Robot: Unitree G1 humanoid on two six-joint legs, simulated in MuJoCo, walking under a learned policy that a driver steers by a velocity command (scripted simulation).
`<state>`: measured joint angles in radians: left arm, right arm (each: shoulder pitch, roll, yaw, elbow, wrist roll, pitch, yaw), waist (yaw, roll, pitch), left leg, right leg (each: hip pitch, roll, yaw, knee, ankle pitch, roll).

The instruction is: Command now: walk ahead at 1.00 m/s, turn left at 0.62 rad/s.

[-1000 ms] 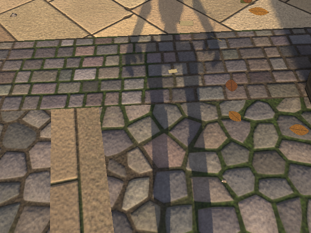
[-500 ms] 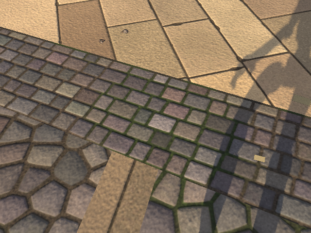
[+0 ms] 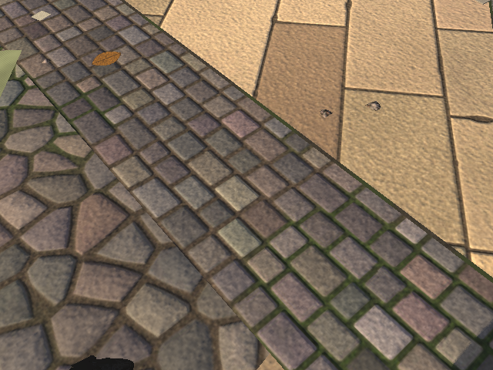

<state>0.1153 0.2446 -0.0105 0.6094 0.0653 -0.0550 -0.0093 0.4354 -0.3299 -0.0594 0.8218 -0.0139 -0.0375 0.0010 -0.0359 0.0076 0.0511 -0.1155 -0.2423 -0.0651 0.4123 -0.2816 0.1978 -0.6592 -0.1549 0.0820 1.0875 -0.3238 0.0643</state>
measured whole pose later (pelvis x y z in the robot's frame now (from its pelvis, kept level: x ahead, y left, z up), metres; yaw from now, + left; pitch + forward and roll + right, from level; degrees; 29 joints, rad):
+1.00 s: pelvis +0.56 -0.07 +0.00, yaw -18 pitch +2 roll +2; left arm 0.31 0.34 0.07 0.72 0.00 0.07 -0.07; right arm 0.17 -0.32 -0.07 0.71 -0.04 0.01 -0.02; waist 0.04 0.02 -0.08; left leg -0.44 0.12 0.24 0.71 -0.39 -0.01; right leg -0.24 -0.03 -0.07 0.61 -0.46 -0.12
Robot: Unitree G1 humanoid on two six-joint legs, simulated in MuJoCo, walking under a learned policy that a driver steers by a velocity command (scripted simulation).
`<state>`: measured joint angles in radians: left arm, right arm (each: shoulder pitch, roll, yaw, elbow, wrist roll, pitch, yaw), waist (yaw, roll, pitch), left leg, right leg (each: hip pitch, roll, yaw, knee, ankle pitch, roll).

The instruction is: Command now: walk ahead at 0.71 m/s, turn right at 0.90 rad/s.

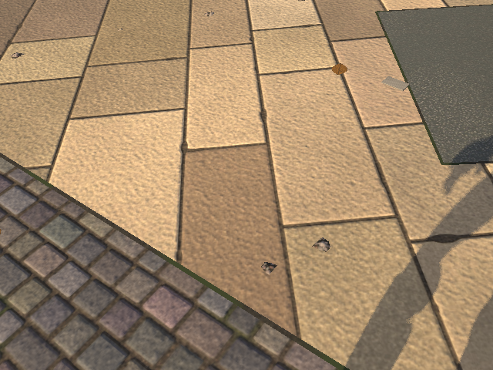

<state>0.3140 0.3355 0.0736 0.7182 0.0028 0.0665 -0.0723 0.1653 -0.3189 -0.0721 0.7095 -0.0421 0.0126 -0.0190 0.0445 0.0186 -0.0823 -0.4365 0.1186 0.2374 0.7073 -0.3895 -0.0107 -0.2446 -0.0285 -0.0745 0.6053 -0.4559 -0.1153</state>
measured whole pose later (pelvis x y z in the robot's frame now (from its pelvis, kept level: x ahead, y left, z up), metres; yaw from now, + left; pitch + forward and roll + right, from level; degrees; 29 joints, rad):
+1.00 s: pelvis +0.63 -0.28 +0.01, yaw -26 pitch +0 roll -1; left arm 0.35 0.29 0.04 0.83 0.03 -0.09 -0.01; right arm 0.29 -0.29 -0.05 0.83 -0.01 -0.02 0.04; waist 0.00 0.03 0.03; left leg -0.61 0.11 -0.02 1.24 -0.19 0.08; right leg -0.12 0.02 -0.17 0.41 -0.29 -0.06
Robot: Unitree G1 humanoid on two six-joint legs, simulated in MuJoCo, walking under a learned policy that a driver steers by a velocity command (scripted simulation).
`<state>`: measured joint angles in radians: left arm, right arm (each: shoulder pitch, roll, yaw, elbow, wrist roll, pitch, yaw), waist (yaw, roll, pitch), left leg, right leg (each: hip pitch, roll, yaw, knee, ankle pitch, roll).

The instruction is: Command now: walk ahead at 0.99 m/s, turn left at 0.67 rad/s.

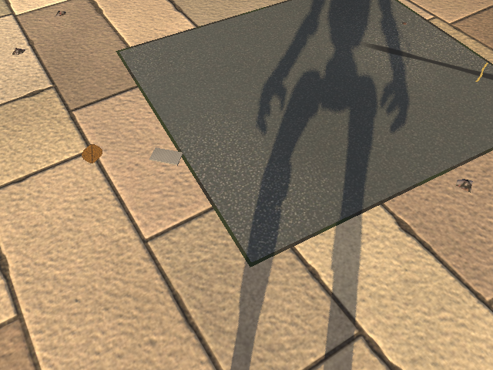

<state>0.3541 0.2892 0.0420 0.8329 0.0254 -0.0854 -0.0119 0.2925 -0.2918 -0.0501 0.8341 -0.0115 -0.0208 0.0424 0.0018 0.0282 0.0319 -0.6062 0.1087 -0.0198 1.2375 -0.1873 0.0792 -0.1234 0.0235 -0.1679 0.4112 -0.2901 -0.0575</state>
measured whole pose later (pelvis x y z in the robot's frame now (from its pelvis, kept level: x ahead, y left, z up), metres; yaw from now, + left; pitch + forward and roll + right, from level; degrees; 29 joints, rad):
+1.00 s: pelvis +0.86 +0.25 -0.01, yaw +55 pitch +2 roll -3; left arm 0.50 0.33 0.06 0.89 0.03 -0.10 0.00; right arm -0.04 -0.34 -0.03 0.57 -0.03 0.01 0.09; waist 0.08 0.05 0.02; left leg -0.82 0.07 0.05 0.99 -0.04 0.11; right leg 0.13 0.00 -0.25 0.23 -0.37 0.05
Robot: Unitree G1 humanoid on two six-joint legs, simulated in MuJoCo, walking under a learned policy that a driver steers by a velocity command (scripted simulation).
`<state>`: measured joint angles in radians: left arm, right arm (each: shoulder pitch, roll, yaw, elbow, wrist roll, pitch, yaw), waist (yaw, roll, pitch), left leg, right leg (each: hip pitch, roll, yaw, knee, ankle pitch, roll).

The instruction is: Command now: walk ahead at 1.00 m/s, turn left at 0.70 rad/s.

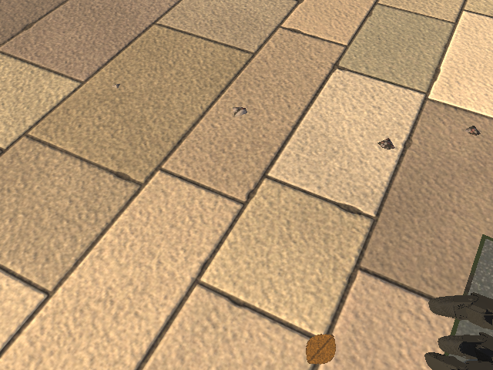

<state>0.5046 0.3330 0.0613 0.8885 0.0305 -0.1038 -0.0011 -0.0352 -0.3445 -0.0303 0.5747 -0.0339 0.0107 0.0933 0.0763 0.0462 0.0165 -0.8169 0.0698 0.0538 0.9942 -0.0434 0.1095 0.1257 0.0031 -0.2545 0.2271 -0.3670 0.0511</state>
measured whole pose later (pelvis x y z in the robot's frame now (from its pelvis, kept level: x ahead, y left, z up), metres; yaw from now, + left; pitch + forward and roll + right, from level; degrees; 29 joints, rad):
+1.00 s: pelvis +0.96 -0.09 -0.02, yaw -37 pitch +3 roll +0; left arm 0.43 0.37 0.11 0.82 0.00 -0.06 -0.01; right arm 0.00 -0.27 0.03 0.58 -0.05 -0.09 -0.01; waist 0.11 -0.02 0.02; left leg -0.53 0.03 -0.06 0.56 -0.12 -0.03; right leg -0.03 0.16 0.27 0.75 -0.51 -0.13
